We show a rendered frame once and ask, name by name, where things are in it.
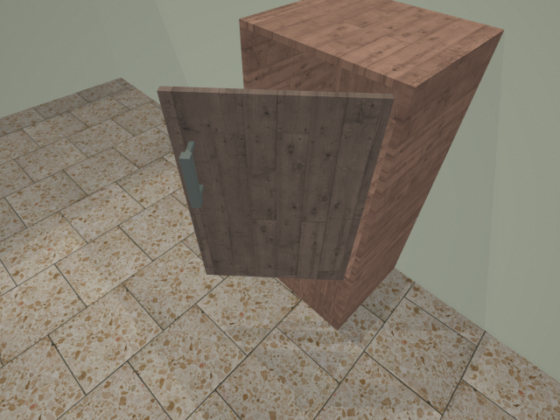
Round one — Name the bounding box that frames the cupboard door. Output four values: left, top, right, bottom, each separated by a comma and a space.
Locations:
157, 86, 395, 281

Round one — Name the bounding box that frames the handle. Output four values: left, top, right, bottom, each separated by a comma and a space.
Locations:
179, 141, 204, 208

